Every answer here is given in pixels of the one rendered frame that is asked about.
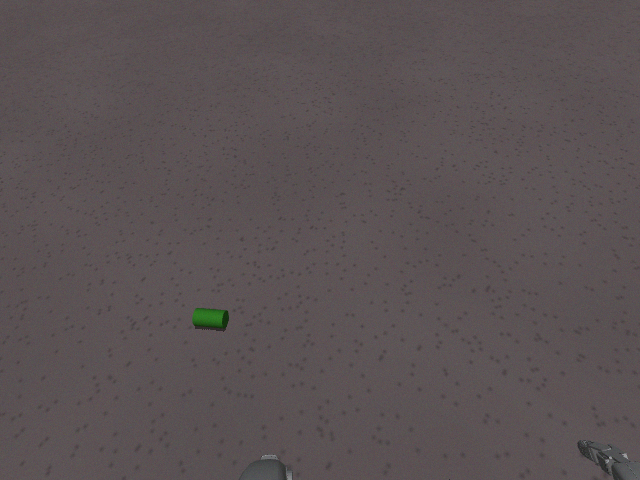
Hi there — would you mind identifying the right robot hand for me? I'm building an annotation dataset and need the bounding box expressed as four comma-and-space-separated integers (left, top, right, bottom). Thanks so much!
577, 440, 640, 480

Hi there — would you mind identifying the can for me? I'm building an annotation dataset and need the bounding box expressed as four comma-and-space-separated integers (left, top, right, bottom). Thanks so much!
192, 308, 229, 328

